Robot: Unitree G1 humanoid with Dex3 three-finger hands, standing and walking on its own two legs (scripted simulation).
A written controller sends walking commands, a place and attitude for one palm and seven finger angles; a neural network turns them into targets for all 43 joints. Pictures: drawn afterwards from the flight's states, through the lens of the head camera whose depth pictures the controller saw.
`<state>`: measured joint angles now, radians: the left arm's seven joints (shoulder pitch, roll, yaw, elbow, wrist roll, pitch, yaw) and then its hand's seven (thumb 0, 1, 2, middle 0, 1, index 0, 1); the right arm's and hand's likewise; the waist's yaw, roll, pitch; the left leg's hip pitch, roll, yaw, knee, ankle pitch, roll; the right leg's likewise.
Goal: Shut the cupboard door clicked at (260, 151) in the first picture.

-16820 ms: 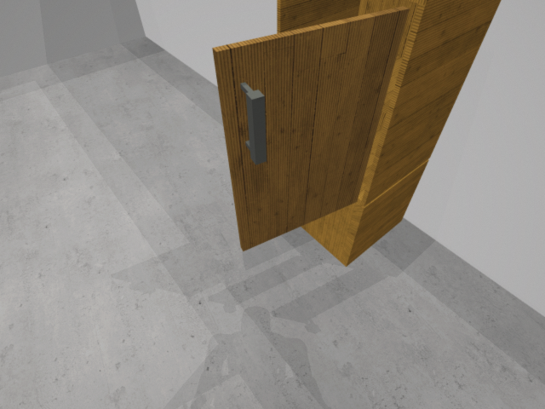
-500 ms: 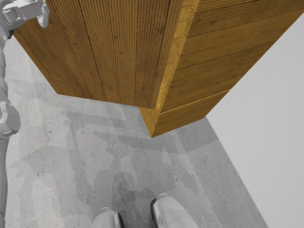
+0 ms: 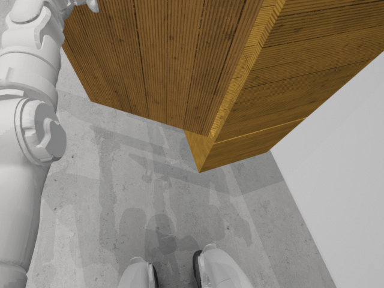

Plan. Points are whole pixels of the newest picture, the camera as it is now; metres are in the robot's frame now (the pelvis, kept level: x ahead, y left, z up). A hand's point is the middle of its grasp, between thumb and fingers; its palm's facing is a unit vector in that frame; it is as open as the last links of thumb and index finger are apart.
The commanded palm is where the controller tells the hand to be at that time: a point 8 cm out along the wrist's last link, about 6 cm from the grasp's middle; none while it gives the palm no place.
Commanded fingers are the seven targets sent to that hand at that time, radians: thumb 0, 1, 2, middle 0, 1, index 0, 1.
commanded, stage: pull the fist back off the door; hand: left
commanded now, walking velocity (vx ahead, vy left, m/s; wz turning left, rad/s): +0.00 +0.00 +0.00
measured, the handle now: out of the picture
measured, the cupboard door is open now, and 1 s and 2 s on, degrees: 55 53 53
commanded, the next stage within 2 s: draw the hand back to the body in 0.74 s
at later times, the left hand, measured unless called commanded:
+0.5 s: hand (97, 9) +0.57 +0.07 +0.16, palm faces -0.05 -1.00 -0.02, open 3.1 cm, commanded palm +0.52 +0.12 +0.17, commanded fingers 0.00 0.90 0.90 -1.30 -1.50 -1.30 -1.50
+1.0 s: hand (79, 34) +0.49 +0.09 +0.18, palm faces -0.04 -1.00 +0.01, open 3.1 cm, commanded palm +0.45 +0.15 +0.17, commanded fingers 0.00 0.90 0.90 -1.30 -1.50 -1.30 -1.50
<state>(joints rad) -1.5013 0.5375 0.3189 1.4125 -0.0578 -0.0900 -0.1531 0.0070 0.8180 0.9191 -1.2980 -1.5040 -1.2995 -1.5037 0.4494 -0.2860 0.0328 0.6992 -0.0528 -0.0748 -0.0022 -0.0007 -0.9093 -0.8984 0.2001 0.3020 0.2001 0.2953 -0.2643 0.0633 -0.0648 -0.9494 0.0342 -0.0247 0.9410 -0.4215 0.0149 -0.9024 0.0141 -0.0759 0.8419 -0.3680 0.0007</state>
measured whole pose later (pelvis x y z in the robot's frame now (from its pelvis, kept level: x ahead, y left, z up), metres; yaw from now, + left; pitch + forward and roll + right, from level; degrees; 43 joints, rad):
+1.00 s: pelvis +0.00 -0.02 +0.03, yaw -1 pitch +12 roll +0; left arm -0.96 0.31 0.29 1.14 -0.10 -0.29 -0.11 0.01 0.90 0.90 -1.30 -1.50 -1.30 -1.50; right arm 0.34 -0.26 0.02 0.65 0.02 -0.04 0.00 0.00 -0.91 -0.90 0.20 0.30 0.20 0.30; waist -0.12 0.04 -0.08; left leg -0.58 0.02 0.03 0.72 -0.35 0.00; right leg -0.59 0.01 -0.02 0.71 -0.32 -0.02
